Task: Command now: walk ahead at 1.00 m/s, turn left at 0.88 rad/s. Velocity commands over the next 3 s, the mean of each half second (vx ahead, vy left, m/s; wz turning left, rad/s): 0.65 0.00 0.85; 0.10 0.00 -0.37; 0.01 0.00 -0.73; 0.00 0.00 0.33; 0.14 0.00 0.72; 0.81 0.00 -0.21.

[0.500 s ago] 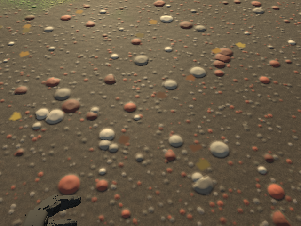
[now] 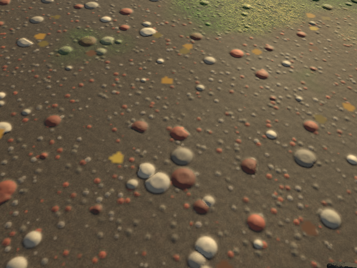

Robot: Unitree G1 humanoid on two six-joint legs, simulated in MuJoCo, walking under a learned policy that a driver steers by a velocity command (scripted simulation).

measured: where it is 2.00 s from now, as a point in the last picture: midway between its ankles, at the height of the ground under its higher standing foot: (181, 260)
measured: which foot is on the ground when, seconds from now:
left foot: up 0.00-0.08, down 0.10-0.52, up 0.54-0.90, down 0.92-1.00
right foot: down 0.00-0.12, up 0.14-0.50, down 0.52-0.96, up 0.98-1.00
